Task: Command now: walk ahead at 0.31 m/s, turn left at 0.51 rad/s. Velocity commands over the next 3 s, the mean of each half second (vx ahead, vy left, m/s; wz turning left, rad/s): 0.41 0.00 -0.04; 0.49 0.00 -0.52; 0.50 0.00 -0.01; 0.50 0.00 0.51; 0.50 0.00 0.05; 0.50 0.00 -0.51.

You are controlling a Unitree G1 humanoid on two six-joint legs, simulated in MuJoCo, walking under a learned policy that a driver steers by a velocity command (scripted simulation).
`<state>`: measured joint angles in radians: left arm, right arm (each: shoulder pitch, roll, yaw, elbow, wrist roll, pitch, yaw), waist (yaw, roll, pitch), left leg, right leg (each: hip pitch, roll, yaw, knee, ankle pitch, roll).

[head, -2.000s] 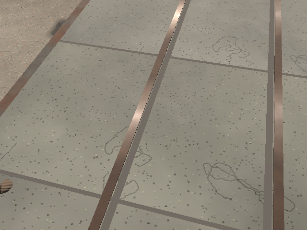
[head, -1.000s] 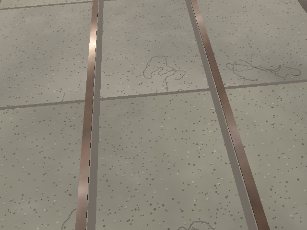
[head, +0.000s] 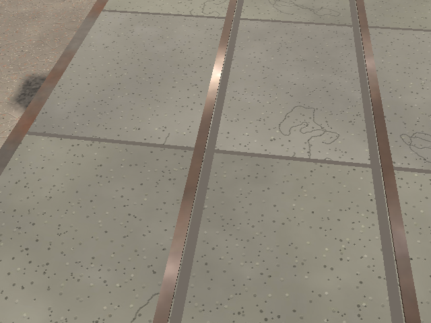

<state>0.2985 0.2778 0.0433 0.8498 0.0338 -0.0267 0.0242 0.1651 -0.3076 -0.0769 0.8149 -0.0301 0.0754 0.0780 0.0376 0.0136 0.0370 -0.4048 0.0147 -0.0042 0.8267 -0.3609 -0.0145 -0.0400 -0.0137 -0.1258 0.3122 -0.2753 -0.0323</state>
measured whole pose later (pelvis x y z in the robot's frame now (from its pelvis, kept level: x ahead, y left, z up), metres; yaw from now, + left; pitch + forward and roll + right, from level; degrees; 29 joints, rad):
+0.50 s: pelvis +0.19 +0.07 -0.01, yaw -5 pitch +0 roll +1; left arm 0.19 0.26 0.04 0.88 0.03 0.00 -0.06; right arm 0.40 -0.21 -0.01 0.94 -0.02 -0.08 -0.01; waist -0.01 -0.04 0.05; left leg 0.14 -0.07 0.19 0.17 -0.32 0.07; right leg -0.67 -0.04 -0.04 0.84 -0.05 -0.05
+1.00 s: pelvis +0.47 +0.02 +0.00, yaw -22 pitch +1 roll +0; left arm 0.39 0.28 0.06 0.90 0.00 -0.05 -0.01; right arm 0.07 -0.27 -0.01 0.74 -0.04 -0.02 0.02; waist 0.07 0.03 0.05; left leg -0.68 0.12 -0.05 0.80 -0.07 -0.06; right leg -0.04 0.16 0.12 0.29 -0.25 -0.14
